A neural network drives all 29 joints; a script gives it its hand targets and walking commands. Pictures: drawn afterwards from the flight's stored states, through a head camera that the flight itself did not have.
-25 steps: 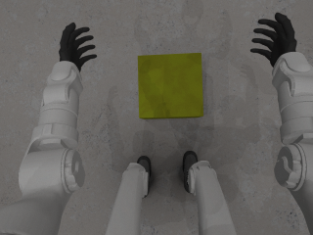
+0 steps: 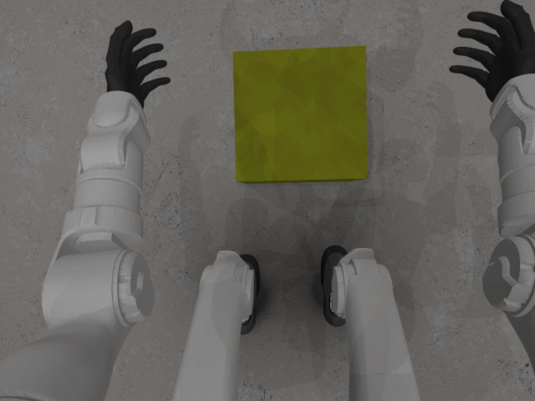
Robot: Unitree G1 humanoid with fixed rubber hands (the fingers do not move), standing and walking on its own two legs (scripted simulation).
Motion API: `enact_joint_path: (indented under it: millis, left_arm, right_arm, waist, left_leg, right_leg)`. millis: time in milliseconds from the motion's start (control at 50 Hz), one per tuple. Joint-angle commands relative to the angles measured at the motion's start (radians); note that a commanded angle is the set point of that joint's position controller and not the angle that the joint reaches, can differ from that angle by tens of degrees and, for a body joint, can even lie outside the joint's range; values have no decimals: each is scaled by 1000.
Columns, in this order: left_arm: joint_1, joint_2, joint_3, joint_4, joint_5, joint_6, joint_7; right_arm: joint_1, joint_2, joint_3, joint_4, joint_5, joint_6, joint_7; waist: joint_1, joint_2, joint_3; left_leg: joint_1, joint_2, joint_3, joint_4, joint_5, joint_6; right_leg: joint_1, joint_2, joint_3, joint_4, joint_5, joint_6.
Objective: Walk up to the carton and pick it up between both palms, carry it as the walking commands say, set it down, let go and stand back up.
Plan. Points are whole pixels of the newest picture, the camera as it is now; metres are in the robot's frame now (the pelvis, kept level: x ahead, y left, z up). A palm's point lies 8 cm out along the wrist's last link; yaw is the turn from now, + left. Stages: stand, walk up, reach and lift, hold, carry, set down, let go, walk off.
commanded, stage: reach and lift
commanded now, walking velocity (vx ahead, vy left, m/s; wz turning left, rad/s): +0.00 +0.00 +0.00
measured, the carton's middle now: (298, 123) +0.54 -0.03 -0.47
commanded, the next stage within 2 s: none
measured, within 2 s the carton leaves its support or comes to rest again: neither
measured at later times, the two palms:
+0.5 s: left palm (172, 118) +0.51 +0.19 -0.26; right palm (439, 112) +0.50 -0.26 -0.27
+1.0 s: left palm (196, 139) +0.49 +0.19 -0.39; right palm (406, 132) +0.49 -0.25 -0.38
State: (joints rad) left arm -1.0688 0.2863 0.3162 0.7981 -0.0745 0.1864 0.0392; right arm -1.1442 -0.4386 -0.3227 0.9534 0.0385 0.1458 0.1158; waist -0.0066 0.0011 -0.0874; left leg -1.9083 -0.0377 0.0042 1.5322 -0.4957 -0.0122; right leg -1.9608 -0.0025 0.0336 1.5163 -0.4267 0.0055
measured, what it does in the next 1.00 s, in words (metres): lowers itself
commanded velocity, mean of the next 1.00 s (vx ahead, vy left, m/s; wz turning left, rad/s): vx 0.00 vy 0.00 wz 0.00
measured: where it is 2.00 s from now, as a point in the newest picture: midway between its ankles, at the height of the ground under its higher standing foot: (289, 303)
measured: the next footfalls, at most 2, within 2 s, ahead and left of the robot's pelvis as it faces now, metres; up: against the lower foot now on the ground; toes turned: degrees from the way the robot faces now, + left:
none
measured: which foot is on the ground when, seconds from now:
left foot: down 0.00-1.00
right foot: down 0.00-1.00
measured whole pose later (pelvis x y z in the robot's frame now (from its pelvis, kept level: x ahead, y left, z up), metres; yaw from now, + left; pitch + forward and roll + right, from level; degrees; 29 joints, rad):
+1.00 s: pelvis -0.03 +0.00 -0.20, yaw +0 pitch +35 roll +1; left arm -1.41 0.39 0.12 1.15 -0.24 0.05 0.10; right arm -1.46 -0.50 -0.12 1.25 0.23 0.03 -0.02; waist -0.01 0.02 0.42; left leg -2.26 -0.04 0.00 2.26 -0.61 -0.02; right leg -2.31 -0.03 0.00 2.23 -0.53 -0.02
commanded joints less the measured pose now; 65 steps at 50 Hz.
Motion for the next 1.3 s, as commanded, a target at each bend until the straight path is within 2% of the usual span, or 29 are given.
enact_joint_path:
  millis: [0,200,400,560,740,780,860,960,1120,1280]
  left_arm:
    - [-237,156,-3,-131,-20,-6,10]
    - [-340,210,-6,-39,-56,-6,0]
    - [-436,244,-31,71,-89,-42,4]
    - [-502,261,-74,128,-121,-82,31]
    - [-541,255,-126,183,-152,-121,54]
    - [-553,250,-144,195,-157,-127,58]
    - [-574,237,-166,231,-154,-141,63]
    - [-598,242,-187,251,-167,-161,63]
    - [-570,235,-208,279,-181,-161,68]
    - [-591,231,-220,284,-198,-157,66]
  right_arm:
    - [-250,-189,3,-134,17,-5,-14]
    - [-338,-187,62,-100,59,16,-55]
    - [-429,-192,109,-30,94,-10,-94]
    - [-493,-212,157,24,134,-47,-120]
    - [-528,-228,192,103,176,-92,-134]
    - [-538,-232,189,115,181,-101,-133]
    - [-541,-236,187,174,186,-121,-133]
    - [-547,-241,181,212,188,-147,-135]
    - [-543,-231,214,206,213,-152,-135]
    - [-558,-225,234,207,228,-147,-140]
  waist:
    - [-12,-15,-1085]
    - [-5,-47,-988]
    - [-2,-67,-911]
    - [0,-64,-872]
    - [-12,-31,-811]
    - [-25,-13,-782]
    - [-23,24,-681]
    - [-41,22,-616]
    - [-24,-1,-629]
    - [-29,-11,-612]
  left_leg:
    - [496,-49,59,-28,344,-47]
    - [236,-41,81,125,192,-32]
    - [87,-19,74,278,125,-17]
    - [84,-2,58,389,136,-17]
    - [118,13,29,486,188,-26]
    - [134,15,19,500,192,-27]
    - [93,22,8,527,186,-35]
    - [74,26,-4,562,211,-40]
    - [80,25,-4,583,229,-30]
    - [54,26,1,581,191,-25]
  right_leg:
    - [613,49,-79,13,360,10]
    - [557,23,-50,159,251,14]
    - [515,-1,-19,297,196,13]
    - [476,-14,-13,409,203,13]
    - [381,-27,-13,512,225,13]
    - [333,-27,-17,525,215,10]
    - [256,-31,-12,556,200,3]
    - [227,-37,-10,590,220,1]
    - [264,-43,-4,611,242,0]
    - [286,-44,5,600,222,-2]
